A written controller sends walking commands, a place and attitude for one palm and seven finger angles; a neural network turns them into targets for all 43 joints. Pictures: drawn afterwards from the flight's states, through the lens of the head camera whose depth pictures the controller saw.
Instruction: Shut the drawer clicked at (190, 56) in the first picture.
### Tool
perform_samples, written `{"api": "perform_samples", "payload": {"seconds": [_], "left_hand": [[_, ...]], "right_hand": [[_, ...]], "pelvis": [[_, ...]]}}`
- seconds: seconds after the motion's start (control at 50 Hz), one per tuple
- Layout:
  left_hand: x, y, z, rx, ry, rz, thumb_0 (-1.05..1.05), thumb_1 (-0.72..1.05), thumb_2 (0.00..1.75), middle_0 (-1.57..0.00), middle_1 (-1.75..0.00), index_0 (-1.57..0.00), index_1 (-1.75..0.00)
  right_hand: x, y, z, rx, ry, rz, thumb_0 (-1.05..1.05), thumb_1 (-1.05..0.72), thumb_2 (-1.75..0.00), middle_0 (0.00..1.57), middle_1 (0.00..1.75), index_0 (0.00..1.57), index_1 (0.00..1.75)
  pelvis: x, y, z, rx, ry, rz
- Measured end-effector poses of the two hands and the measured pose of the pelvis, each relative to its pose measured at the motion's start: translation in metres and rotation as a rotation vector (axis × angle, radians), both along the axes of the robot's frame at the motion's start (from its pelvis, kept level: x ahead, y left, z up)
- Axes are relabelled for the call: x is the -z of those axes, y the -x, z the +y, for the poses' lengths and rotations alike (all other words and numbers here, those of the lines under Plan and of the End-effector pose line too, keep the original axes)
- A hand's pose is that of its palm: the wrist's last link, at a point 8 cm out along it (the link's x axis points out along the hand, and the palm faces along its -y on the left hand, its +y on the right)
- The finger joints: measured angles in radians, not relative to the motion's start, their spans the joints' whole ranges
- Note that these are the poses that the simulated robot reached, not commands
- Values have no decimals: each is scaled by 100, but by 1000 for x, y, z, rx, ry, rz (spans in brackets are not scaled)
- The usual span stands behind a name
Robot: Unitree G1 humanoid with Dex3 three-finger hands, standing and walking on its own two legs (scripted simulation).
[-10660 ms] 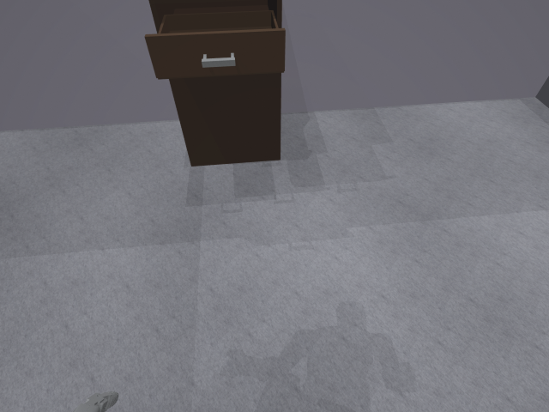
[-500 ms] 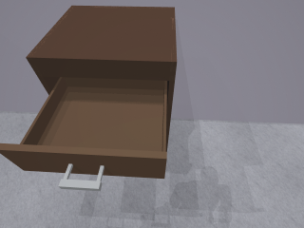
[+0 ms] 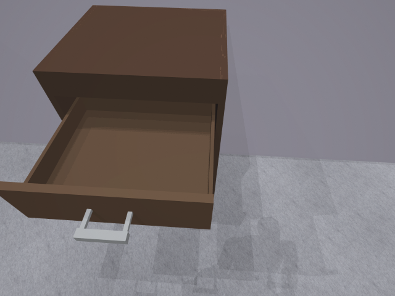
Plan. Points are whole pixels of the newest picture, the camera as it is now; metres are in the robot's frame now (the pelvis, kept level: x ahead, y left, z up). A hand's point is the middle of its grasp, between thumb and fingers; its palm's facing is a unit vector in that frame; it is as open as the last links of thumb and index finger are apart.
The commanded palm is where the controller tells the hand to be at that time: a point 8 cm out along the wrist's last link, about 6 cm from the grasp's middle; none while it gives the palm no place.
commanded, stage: raise the hand and make a fist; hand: left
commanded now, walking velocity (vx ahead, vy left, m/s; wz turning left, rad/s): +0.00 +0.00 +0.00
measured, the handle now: (105, 225) +0.26 +0.22 -0.03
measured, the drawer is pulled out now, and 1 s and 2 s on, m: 0.30 0.29 0.29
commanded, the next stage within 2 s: bring the fist close to the handle in 1.88 s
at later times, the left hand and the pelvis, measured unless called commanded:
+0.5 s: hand out of the picture +0.10 +0.17 -0.01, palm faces +0.05 -1.00 -0.06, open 5.6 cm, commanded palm +0.08 +0.23 -0.02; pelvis -0.07 +0.00 -0.08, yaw +5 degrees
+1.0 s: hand out of the picture +0.11 +0.19 +0.01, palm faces -0.01 -1.00 -0.03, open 3.3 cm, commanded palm +0.06 +0.24 +0.03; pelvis -0.05 +0.03 -0.06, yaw +3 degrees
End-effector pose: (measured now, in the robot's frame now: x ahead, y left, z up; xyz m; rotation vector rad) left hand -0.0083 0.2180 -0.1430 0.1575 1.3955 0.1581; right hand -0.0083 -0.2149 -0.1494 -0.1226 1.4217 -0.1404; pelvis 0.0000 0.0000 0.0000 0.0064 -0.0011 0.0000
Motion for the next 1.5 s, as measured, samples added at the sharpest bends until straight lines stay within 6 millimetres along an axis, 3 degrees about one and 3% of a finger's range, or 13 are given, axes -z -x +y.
{"api": "perform_samples", "payload": {"seconds": [0.04, 0.1, 0.16, 0.18, 0.3, 0.44, 0.52, 0.62, 0.82, 1.0, 1.24, 1.36, 1.5], "left_hand": [[-16, -20, 12, -75, -28, -140, 3, 94, 90, -21, -30, -20, -30], [-69, -75, 30, -95, -113, -535, 5, 96, 90, -23, -31, -22, -32], [-123, -129, 28, -56, -105, -898, 4, 95, 90, -25, -35, -24, -35], [-125, -134, 27, -54, -98, -932, 3, 95, 90, -26, -36, -24, -36], [-95, -99, 2, -32, 109, -1067, 1, 92, 90, -35, -46, -22, -39], [-130, -79, -3, 119, 68, -1448, 2, 90, 90, -50, -61, -43, -58], [-129, -90, 5, 183, 79, -1486, 2, 90, 90, -58, -70, -54, -68], [-123, -98, 3, 203, 184, -1302, 2, 90, 90, -67, -80, -66, -80], [-147, -103, 30, 139, 98, -1318, 2, 90, 90, -87, -102, -87, -102], [-156, -97, 26, 174, 148, -1299, 2, 90, 90, -105, -121, -104, -122], [-185, -79, 22, 163, 121, -1340, 2, 90, 90, -129, -147, -128, -148], [-199, -73, 20, 165, 102, -1352, 2, 89, 90, -136, -155, -136, -156], [-210, -70, 24, 172, 65, -1358, 2, 90, 90, -139, -158, -139, -159]], "right_hand": [[-4, -9, -5, -7, 31, -90, 1, -92, -90, 21, 30, 20, 30], [-9, -37, -15, -28, 69, -298, 2, -92, -90, 21, 30, 20, 30], [-16, -76, -24, -59, 90, -504, 2, -91, -90, 21, 30, 20, 30], [-21, -90, -26, -67, 97, -573, 2, -91, -90, 21, 30, 20, 30], [-59, -158, -29, -171, 133, -888, 1, -91, -90, 20, 30, 20, 30], [-64, -201, 1, -325, 98, -1041, 1, -91, -90, 20, 30, 20, 30], [-42, -197, 23, -324, 20, -1025, 1, -90, -90, 20, 30, 20, 30], [-22, -163, 40, -246, -42, -920, 1, -90, -90, 21, 30, 20, 30], [-8, -111, 18, -150, 44, -747, 2, -90, -90, 21, 30, 20, 30], [-33, -137, 9, -145, 110, -841, 2, -90, -90, 21, 30, 20, 30], [-63, -191, 59, -228, -19, -1014, 2, -90, -90, 20, 30, 20, 30], [-66, -193, 73, -242, -64, -1025, 1, -90, -90, 21, 30, 20, 30], [-61, -180, 63, -224, -58, -986, 2, -90, -90, 21, 30, 20, 30]], "pelvis": [[2, 3, 1, 2, 2, -1], [4, 6, 6, -29, -4, 4], [10, 16, 10, -60, -3, 22], [13, 19, 11, -62, -3, 37], [39, 38, 8, -44, -9, 123], [71, 57, 4, -80, 24, 155], [85, 68, 2, -85, 38, 167], [79, 67, 7, -81, 43, 162], [67, 55, 18, -66, 45, 158], [63, 45, 30, -60, 47, 157], [59, 39, 37, -72, 54, 126], [56, 39, 36, -74, 53, 109], [52, 38, 31, -76, 50, 90]]}}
